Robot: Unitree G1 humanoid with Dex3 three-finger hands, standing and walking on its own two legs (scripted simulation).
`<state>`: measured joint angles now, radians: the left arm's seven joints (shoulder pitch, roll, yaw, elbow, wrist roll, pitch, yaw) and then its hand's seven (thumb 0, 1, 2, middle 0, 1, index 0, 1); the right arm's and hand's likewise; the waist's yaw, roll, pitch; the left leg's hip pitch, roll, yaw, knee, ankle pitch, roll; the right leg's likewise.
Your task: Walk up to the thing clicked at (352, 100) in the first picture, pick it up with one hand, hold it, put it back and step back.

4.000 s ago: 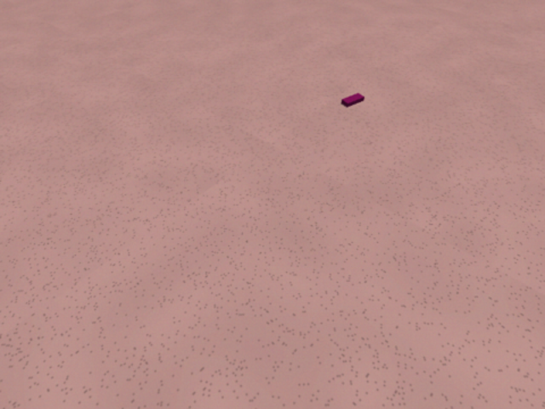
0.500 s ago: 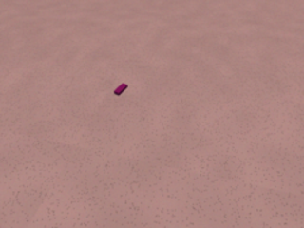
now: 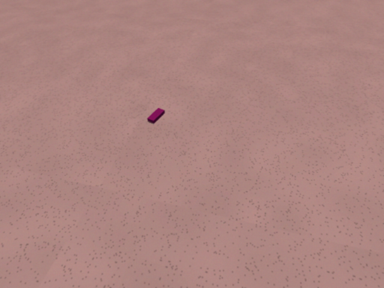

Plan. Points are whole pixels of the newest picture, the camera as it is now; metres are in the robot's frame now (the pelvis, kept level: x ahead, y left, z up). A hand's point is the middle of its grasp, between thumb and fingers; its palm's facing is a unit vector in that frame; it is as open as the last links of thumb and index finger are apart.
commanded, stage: stand
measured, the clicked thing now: (156, 115) +1.51 +0.29 -0.77
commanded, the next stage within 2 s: none
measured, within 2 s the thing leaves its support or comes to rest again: neither
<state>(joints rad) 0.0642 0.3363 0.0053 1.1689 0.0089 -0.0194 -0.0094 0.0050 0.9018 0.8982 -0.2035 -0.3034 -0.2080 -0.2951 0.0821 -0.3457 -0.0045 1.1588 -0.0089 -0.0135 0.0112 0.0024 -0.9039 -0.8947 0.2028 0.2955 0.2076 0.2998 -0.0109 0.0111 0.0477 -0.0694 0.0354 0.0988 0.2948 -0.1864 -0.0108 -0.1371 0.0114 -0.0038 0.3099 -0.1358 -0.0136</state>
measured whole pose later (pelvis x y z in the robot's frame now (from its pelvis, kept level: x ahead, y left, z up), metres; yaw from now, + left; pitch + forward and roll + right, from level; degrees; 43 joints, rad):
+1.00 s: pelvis +0.00 -0.01 +0.00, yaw +1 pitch -2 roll +0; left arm 0.10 0.34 0.00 1.15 0.01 -0.02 -0.01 0.00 0.90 0.90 -0.20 -0.30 -0.21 -0.30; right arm 0.12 -0.35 0.00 1.15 -0.01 -0.01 0.01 0.00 -0.90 -0.89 0.20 0.30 0.21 0.30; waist -0.01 0.01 0.04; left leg -0.06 0.04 0.07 0.29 -0.18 -0.02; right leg -0.12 0.01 -0.03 0.30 -0.14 -0.02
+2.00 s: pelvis +0.02 -0.01 +0.00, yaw +2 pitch -2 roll +0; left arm 0.10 0.34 0.00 1.14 0.01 -0.02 -0.01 0.00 0.90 0.90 -0.20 -0.30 -0.21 -0.30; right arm 0.12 -0.35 0.00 1.14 -0.01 -0.01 0.01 0.00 -0.90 -0.89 0.20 0.30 0.21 0.30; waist -0.01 0.01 0.04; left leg -0.05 0.04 0.07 0.28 -0.20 -0.02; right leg -0.11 0.01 -0.04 0.30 -0.16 -0.02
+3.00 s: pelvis +0.02 +0.00 +0.00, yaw +2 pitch -2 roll +0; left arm 0.11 0.35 0.00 1.14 0.01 -0.02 0.00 0.00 0.90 0.90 -0.20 -0.30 -0.21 -0.30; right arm 0.12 -0.35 0.00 1.14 -0.01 -0.01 0.01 0.00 -0.90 -0.89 0.20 0.30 0.21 0.30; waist -0.01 0.01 0.04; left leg -0.04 0.03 0.07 0.28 -0.20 -0.01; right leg -0.10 0.01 -0.03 0.30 -0.16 -0.01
